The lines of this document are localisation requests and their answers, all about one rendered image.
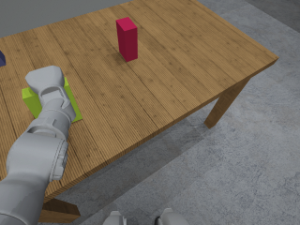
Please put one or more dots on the left robot forearm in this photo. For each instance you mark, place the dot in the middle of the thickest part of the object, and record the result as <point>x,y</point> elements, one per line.
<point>54,119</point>

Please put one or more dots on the robot left hand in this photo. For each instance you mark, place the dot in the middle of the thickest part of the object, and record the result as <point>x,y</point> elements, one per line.
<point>38,78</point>

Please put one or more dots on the left robot thigh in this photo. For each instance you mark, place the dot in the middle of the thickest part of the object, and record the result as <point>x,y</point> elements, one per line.
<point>115,220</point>

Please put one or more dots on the sponge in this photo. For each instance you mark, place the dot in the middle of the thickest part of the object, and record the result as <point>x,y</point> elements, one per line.
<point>32,101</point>

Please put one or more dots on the table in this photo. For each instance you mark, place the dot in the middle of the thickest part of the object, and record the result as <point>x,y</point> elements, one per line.
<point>188,56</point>

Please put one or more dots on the right robot thigh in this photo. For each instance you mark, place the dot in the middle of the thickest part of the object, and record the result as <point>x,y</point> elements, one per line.
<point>172,218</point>

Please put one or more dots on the robot left upper arm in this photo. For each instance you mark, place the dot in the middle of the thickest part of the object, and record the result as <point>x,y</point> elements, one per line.
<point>37,160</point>

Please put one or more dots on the robot thigh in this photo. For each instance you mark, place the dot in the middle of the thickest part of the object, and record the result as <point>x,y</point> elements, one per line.
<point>172,218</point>
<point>115,220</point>

